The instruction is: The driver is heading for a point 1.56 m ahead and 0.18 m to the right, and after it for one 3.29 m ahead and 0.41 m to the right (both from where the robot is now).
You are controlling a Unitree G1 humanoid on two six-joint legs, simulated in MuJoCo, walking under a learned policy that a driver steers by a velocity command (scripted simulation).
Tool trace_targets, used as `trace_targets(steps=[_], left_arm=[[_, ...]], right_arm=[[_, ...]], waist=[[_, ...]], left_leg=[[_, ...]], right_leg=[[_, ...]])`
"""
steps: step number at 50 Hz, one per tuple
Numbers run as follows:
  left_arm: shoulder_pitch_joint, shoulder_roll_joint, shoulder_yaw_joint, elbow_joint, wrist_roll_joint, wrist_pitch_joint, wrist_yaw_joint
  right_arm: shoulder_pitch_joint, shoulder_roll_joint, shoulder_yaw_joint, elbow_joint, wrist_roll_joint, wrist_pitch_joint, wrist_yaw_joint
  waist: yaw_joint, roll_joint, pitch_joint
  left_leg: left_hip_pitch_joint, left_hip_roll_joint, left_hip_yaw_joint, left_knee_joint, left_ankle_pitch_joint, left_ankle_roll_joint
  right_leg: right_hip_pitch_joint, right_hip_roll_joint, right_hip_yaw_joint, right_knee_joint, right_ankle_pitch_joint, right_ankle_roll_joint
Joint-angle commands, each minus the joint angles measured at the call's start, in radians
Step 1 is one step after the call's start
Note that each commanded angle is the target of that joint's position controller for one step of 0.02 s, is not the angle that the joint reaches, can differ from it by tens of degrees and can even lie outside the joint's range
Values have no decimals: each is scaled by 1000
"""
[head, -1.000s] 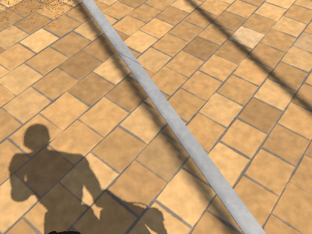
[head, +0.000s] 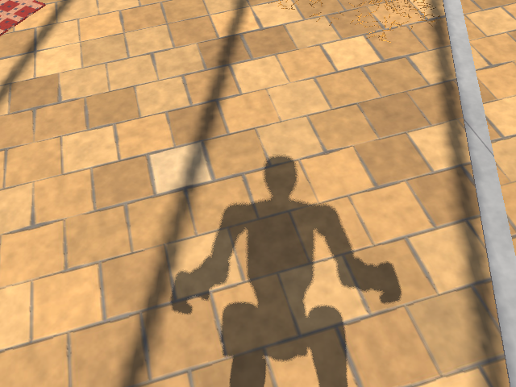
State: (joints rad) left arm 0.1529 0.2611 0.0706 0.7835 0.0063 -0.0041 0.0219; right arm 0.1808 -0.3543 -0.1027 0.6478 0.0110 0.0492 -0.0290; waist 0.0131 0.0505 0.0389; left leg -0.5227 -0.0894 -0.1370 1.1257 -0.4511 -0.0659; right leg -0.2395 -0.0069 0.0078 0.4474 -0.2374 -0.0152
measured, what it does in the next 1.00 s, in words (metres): steps on the spot: left foot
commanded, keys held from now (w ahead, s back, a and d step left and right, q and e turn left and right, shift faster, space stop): no key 0.80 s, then w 0.04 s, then no key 0.16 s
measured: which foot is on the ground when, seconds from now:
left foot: up 0.00-0.18, down 0.20-1.00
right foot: down 0.00-1.00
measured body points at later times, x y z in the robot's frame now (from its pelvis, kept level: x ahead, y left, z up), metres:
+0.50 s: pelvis +0.00 +0.04 -0.01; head +0.01 +0.05 +0.44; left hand +0.09 +0.32 -0.13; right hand +0.17 -0.19 -0.10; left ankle -0.01 +0.15 -0.74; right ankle +0.00 -0.12 -0.74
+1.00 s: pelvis +0.01 +0.03 -0.01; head +0.02 +0.03 +0.44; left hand +0.05 +0.30 -0.15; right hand +0.11 -0.22 -0.14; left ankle -0.01 +0.15 -0.74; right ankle +0.00 -0.12 -0.74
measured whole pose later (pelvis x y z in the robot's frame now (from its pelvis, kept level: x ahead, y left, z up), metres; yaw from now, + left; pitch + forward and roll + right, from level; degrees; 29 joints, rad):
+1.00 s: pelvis +0.01 +0.03 -0.01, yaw +2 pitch -1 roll +0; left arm 0.22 0.24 0.03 1.05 0.00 -0.01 0.04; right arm 0.23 -0.23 -0.03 0.87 -0.01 -0.01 -0.02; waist 0.02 0.00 0.03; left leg -0.19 -0.02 -0.04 0.53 -0.32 0.01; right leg -0.19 -0.06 0.00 0.53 -0.32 0.06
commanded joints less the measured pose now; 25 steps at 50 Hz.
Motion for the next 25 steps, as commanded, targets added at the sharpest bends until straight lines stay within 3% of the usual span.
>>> trace_targets(steps=[1,4,6,8,9,10,11,12,13,14,16,25], left_arm=[[-36,142,25,-65,-1,-4,10],[-38,169,29,-61,-5,6,5],[-13,188,31,-51,-13,12,-1],[-18,174,20,-41,-28,13,-4],[26,152,10,-22,-29,6,-7],[50,115,-5,-23,0,-8,-15],[81,58,-21,-27,18,-22,-21],[24,95,-19,-25,22,-21,-16],[-9,116,-15,-24,18,-20,-16],[-19,123,-12,-13,14,-17,-13],[-3,130,-11,-2,9,-7,-8],[31,122,-13,82,3,-6,2]], right_arm=[[-19,-25,0,-79,3,-12,-1],[-48,10,24,-95,-7,-14,7],[-34,-12,19,-86,0,-15,9],[32,-9,17,-51,-3,-17,13],[35,-28,16,-50,-10,-18,11],[50,-81,9,-61,-17,-17,2],[-10,-104,11,-67,-34,-15,0],[-42,-28,28,-77,-37,-25,13],[-47,-1,36,-67,-41,-34,21],[-31,-13,32,-57,-44,-40,24],[-20,-19,36,-45,-37,-54,26],[-13,5,44,-11,-30,-58,21]], waist=[[-1,-201,-88],[18,-244,-109],[26,-252,-107],[-15,-224,-95],[-13,-191,-94],[7,-69,-146],[70,130,-147],[27,102,-136],[18,77,-109],[3,69,-92],[7,76,-51],[8,-13,-42]], left_leg=[[-48,37,28,-84,25,-29],[114,85,96,-332,5,-26],[191,78,133,-466,48,-18],[327,62,158,-732,248,21],[422,84,116,-820,354,50],[552,209,-28,-785,590,86],[481,305,-106,-732,648,179],[383,292,-106,-747,502,218],[367,239,-71,-748,380,185],[353,202,-45,-748,329,154],[320,192,-41,-750,344,134],[317,162,-14,-736,366,128]], right_leg=[[162,-213,166,-109,416,-209],[134,-217,136,-98,421,-207],[124,-228,154,-82,419,-210],[80,-210,142,-41,386,-173],[29,-191,133,-28,322,-118],[-51,-139,82,52,183,-40],[-73,-59,-8,54,-55,31],[4,-63,5,29,-51,63],[18,-57,-3,19,19,73],[22,-50,-14,28,51,77],[24,-58,-3,16,87,72],[60,-65,-6,-10,117,77]])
